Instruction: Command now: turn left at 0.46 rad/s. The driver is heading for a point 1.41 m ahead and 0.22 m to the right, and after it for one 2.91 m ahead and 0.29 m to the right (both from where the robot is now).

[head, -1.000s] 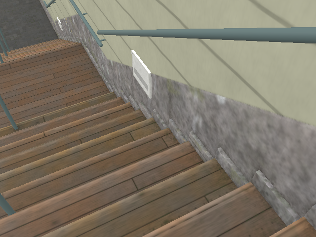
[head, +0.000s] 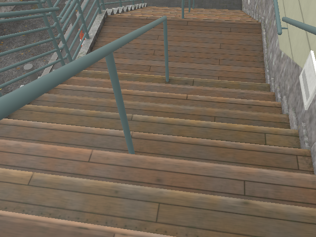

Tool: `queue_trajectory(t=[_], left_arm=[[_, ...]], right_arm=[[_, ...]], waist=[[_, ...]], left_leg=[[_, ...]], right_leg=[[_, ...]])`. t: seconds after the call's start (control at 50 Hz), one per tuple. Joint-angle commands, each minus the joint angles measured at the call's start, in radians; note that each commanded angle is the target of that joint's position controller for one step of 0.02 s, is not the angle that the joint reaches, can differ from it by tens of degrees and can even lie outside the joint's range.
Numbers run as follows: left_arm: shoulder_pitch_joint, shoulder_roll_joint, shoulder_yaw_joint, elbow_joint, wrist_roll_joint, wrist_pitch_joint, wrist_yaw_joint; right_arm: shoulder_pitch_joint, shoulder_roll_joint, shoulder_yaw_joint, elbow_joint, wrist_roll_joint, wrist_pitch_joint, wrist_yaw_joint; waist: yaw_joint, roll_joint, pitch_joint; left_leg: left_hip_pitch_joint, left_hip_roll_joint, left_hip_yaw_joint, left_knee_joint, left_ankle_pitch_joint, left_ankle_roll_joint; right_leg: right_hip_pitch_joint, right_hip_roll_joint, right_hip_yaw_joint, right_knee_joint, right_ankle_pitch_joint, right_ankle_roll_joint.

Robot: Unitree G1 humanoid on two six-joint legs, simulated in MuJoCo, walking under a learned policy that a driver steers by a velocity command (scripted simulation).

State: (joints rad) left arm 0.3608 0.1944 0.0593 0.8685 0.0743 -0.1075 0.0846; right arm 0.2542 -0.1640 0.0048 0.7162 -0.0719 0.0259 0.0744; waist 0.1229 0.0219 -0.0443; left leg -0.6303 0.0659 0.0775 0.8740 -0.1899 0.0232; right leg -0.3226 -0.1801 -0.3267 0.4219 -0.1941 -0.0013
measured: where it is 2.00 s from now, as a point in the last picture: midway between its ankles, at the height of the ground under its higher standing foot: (178, 192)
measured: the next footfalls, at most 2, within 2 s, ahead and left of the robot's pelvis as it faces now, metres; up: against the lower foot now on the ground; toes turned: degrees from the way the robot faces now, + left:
left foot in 0.06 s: +0.07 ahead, +0.15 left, +0.00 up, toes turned +7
right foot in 0.38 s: +0.10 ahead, -0.05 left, +0.00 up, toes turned +0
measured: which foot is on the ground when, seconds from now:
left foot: up 0.00-0.04, down 0.06-0.68, up 0.70-1.00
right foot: down 0.00-0.06, up 0.08-0.36, down 0.38-1.00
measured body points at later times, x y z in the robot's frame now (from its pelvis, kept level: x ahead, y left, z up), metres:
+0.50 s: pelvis +0.05 +0.05 -0.03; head +0.05 +0.04 +0.42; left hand +0.03 +0.28 -0.18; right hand +0.14 -0.17 -0.17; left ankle +0.02 +0.14 -0.74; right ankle +0.04 -0.06 -0.74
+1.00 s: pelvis +0.21 +0.04 -0.07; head +0.20 +0.04 +0.38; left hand +0.11 +0.20 -0.23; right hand +0.34 -0.15 -0.21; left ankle +0.38 +0.20 -0.76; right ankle +0.06 -0.05 -0.74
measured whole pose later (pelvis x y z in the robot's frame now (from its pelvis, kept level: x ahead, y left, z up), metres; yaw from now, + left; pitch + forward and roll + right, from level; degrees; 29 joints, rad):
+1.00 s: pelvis +0.21 +0.04 -0.07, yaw +3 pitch +2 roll -3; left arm 0.52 0.08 -0.03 1.10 0.08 -0.12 -0.03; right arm 0.18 -0.14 -0.01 0.96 -0.12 -0.06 0.07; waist 0.08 0.04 -0.08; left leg -0.70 0.11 -0.03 0.70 0.40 0.05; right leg -0.19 0.08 -0.09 0.86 -0.71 -0.08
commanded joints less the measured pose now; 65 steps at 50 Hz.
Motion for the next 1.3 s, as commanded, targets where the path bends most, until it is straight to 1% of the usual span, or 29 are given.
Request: queue_trajectory(t=[0.02, 0.06, 0.08, 0.1, 0.12, 0.16, 0.18, 0.22, 0.3, 0.4, 0.44, 0.48, 0.56, 0.66, 0.68, 0.7, 0.74, 0.8, 0.86, 0.9, 1.0, 1.1, 1.14, 1.16, 1.18, 1.2, 1.24, 1.26, 1.3], left_arm=[[-0.045, 0.216, 0.064, -0.059, 0.016, -0.005, 0.018], [-0.031, 0.176, 0.055, -0.028, 0.043, 0.007, -0.021], [-0.067, 0.061, 0.033, -0.098, 0.035, -0.007, -0.040], [-0.095, -0.015, 0.005, -0.169, -0.021, -0.024, -0.050], [-0.202, 0.026, 0.010, -0.199, -0.067, -0.024, -0.045], [-0.157, 0.162, 0.050, -0.132, -0.043, -0.013, -0.037], [0.003, 0.164, 0.054, -0.057, -0.018, 0.003, -0.041], [0.097, 0.073, 0.024, 0.029, 0.001, 0.036, -0.095], [0.160, 0.066, 0.009, 0.088, -0.021, 0.041, -0.204], [0.016, 0.084, -0.017, 0.062, -0.083, 0.056, -0.147], [-0.103, 0.157, -0.008, 0.043, -0.059, 0.050, -0.151], [-0.129, 0.177, 0.024, 0.063, -0.072, 0.045, -0.143], [-0.056, -0.015, -0.016, 0.116, -0.021, 0.009, -0.102], [0.039, 0.025, 0.006, 0.127, -0.011, -0.023, -0.110], [0.169, 0.062, 0.021, 0.161, 0.005, -0.034, -0.105], [0.347, 0.150, 0.038, 0.187, 0.015, -0.038, -0.098], [0.416, 0.194, 0.052, 0.248, 0.048, -0.037, -0.125], [0.127, -0.019, 0.002, 0.197, 0.011, -0.002, -0.132], [-0.012, -0.106, -0.054, 0.124, 0.012, -0.009, -0.093], [0.100, 0.007, -0.049, 0.167, 0.023, -0.029, -0.082], [0.208, 0.023, -0.080, 0.230, -0.008, -0.021, -0.123], [0.166, 0.095, -0.054, 0.220, -0.010, 0.013, -0.120], [0.111, 0.106, -0.050, 0.244, 0.044, 0.035, -0.192], [0.125, 0.071, -0.039, 0.247, 0.010, 0.019, -0.207], [0.154, -0.014, -0.046, 0.206, -0.025, -0.001, -0.216], [0.005, -0.036, -0.065, 0.116, -0.036, -0.021, -0.206], [-0.109, 0.067, -0.035, 0.092, -0.004, -0.020, -0.166], [-0.099, 0.027, -0.045, 0.103, 0.018, -0.011, -0.153], [-0.104, 0.016, -0.042, 0.142, 0.041, 0.019, -0.152]], right_arm=[[0.046, -0.025, -0.037, -0.014, 0.024, -0.027, -0.017], [0.191, -0.128, -0.109, 0.058, 0.050, -0.063, -0.029], [0.324, -0.252, -0.142, 0.070, 0.010, -0.092, -0.062], [0.439, -0.347, -0.164, 0.063, -0.052, -0.129, -0.070], [0.456, -0.275, -0.155, 0.106, -0.083, -0.142, -0.040], [0.238, -0.199, -0.135, 0.084, 0.051, -0.120, 0.001], [0.171, -0.164, -0.125, 0.066, 0.071, -0.111, 0.018], [0.091, -0.039, -0.082, 0.073, 0.037, -0.097, 0.023], [-0.105, -0.114, -0.049, 0.070, 0.029, -0.120, 0.025], [0.062, -0.118, -0.026, 0.167, 0.118, -0.116, 0.091], [0.130, -0.188, -0.065, 0.191, 0.088, -0.088, 0.061], [0.135, -0.261, -0.111, 0.212, 0.021, -0.091, 0.024], [0.196, -0.102, -0.088, 0.254, 0.022, -0.117, -0.034], [0.059, -0.108, -0.098, 0.238, 0.008, -0.110, -0.050], [-0.008, -0.099, -0.098, 0.219, 0.000, -0.119, -0.041], [-0.069, -0.060, -0.092, 0.178, -0.007, -0.138, -0.026], [-0.178, -0.028, -0.071, 0.147, 0.024, -0.158, -0.028], [-0.001, -0.004, -0.060, 0.243, -0.005, -0.134, -0.049], [0.040, 0.005, -0.028, 0.278, -0.053, -0.101, 0.019], [-0.046, -0.019, -0.026, 0.243, -0.042, -0.103, 0.007], [-0.175, -0.053, -0.018, 0.159, -0.057, -0.097, -0.008], [-0.175, -0.096, -0.029, 0.163, -0.018, -0.095, -0.011], [0.326, -0.201, -0.080, 0.339, 0.002, -0.110, -0.016], [0.635, -0.208, -0.083, 0.410, -0.031, -0.108, -0.020], [0.628, -0.294, -0.100, 0.413, -0.035, -0.114, 0.001], [0.512, -0.302, -0.123, 0.385, -0.035, -0.116, 0.003], [0.237, -0.023, -0.025, 0.321, -0.018, -0.108, -0.008], [0.102, 0.098, 0.025, 0.282, -0.057, -0.118, -0.024], [0.137, 0.045, 0.027, 0.283, 0.001, -0.124, -0.036]], waist=[[-0.047, -0.154, -0.033], [-0.139, -0.057, -0.105], [-0.182, 0.124, -0.248], [-0.196, 0.092, -0.295], [-0.276, 0.063, -0.099], [-0.148, 0.102, -0.033], [-0.070, 0.104, -0.029], [-0.035, 0.029, 0.032], [0.017, 0.038, 0.010], [-0.094, -0.002, -0.034], [-0.194, -0.064, -0.021], [-0.210, -0.027, 0.172], [-0.195, 0.088, 0.119], [-0.074, 0.011, 0.120], [0.002, -0.106, 0.100], [0.065, -0.324, 0.024], [0.067, -0.052, 0.197], [-0.117, 0.029, 0.089], [-0.137, -0.053, 0.060], [-0.090, 0.004, 0.042], [-0.059, -0.049, 0.175], [-0.051, -0.032, 0.174], [-0.256, 0.074, 0.095], [-0.349, 0.305, -0.107], [-0.249, 0.215, -0.185], [-0.285, 0.102, -0.089], [-0.189, -0.069, 0.070], [-0.094, -0.056, 0.182], [-0.104, 0.064, 0.162]], left_leg=[[0.109, -0.040, 0.032, -0.282, 0.031, 0.036], [0.622, -0.093, 0.008, -0.508, 0.270, 0.061], [0.938, 0.113, -0.224, -0.384, 0.685, 0.205], [1.050, 0.321, -0.513, -0.413, 0.754, 0.370], [0.918, 0.349, -0.540, -0.507, 0.554, 0.378], [0.644, 0.289, -0.342, -0.518, 0.444, 0.340], [0.400, 0.259, -0.287, -0.535, 0.408, 0.312], [0.158, 0.174, -0.209, -0.525, 0.291, 0.242], [-0.188, 0.040, -0.076, -0.394, 0.107, 0.124], [0.250, 0.065, -0.249, -0.251, 0.254, 0.081], [0.276, -0.010, -0.178, -0.341, -0.392, 0.037], [0.297, 0.016, -0.151, -0.415, -0.640, 0.117], [0.481, 0.208, -0.440, -0.512, -0.542, 0.321], [0.152, 0.119, -0.235, -0.348, -0.378, 0.295], [0.001, 0.032, -0.129, -0.085, -0.335, 0.245], [-0.236, -0.135, -0.037, 0.272, -0.407, 0.142], [-0.736, -0.133, -0.374, 0.361, -0.298, 0.124], [-0.442, 0.004, -0.218, 0.380, 0.018, 0.070], [-0.108, 0.055, -0.169, 0.079, 0.572, 0.065], [-0.011, 0.048, -0.121, -0.103, 0.797, 0.034], [0.100, 0.027, -0.065, -0.215, 0.529, 0.013], [0.234, 0.012, -0.032, -0.480, 0.207, 0.023], [0.759, -0.009, 0.023, -0.556, 0.450, 0.075], [1.157, 0.137, -0.133, -0.321, 0.944, 0.275], [1.263, 0.240, -0.304, -0.216, 1.140, 0.362], [1.245, 0.315, -0.491, -0.351, 0.558, 0.422], [0.796, 0.259, -0.383, -0.477, 0.030, 0.288], [0.454, 0.215, -0.302, -0.513, 0.123, 0.260], [0.124, 0.150, -0.221, -0.535, 0.129, 0.292]], right_leg=[[0.155, -0.244, 0.234, -0.112, -0.107, -0.150], [-0.063, -0.158, 0.146, 0.177, -0.184, -0.062], [-0.368, -0.012, 0.076, 0.541, -0.557, -0.003], [-0.606, 0.150, 0.297, 0.665, -0.609, 0.001], [-0.777, 0.226, 0.465, 0.670, -0.507, 0.009], [-0.716, 0.129, 0.364, 0.808, -0.375, -0.008], [-0.519, 0.087, 0.381, 0.863, -0.281, -0.004], [-0.405, 0.104, 0.382, 0.936, -0.048, 0.007], [-0.013, 0.106, 0.321, 0.874, 0.217, 0.049], [0.001, 0.082, 0.347, 0.247, 0.148, 0.099], [-0.010, 0.134, 0.323, 0.122, -0.169, 0.010], [-0.258, 0.158, 0.363, 0.083, -0.607, -0.066], [-0.283, 0.166, 0.258, 0.365, -0.267, -0.107], [0.157, 0.199, 0.217, 0.264, -0.165, -0.152], [0.319, 0.135, 0.351, 0.168, -0.094, -0.183], [0.528, -0.059, 0.814, 0.010, 0.040, -0.335], [0.686, -0.223, 1.008, -0.043, 0.041, -0.423], [0.283, -0.095, 0.610, 0.043, 0.258, -0.322], [-0.129, 0.076, 0.381, 0.083, 0.056, -0.237], [-0.168, 0.089, 0.364, 0.155, -0.055, -0.228], [-0.157, 0.020, 0.491, 0.224, -0.067, -0.269], [0.098, 0.029, 0.552, 0.479, 0.135, -0.250], [-0.111, 0.119, 0.483, 0.891, 0.279, -0.211], [-0.391, 0.320, 0.418, 1.496, -0.310, -0.126], [-0.628, 0.353, 0.407, 1.615, -0.535, -0.110], [-0.878, 0.290, 0.415, 1.491, -0.433, -0.086], [-0.839, 0.110, 0.466, 1.174, -0.092, -0.140], [-0.669, 0.023, 0.501, 0.908, 0.121, -0.176], [-0.377, 0.035, 0.396, 0.647, 0.211, -0.141]])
